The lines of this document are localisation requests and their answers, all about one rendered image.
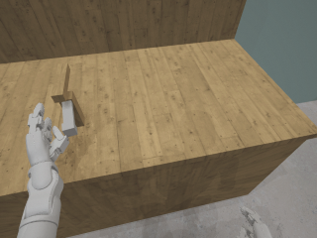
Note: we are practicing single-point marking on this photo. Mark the robot left forearm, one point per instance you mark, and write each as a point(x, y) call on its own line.
point(41, 214)

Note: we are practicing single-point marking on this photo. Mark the right robot hand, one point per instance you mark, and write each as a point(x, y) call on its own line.
point(259, 230)

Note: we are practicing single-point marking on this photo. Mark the left robot hand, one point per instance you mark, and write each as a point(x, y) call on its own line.
point(38, 140)

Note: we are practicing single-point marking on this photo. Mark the counter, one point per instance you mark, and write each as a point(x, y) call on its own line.
point(171, 112)

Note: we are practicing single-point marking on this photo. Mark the tap lever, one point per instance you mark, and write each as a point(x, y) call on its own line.
point(68, 126)

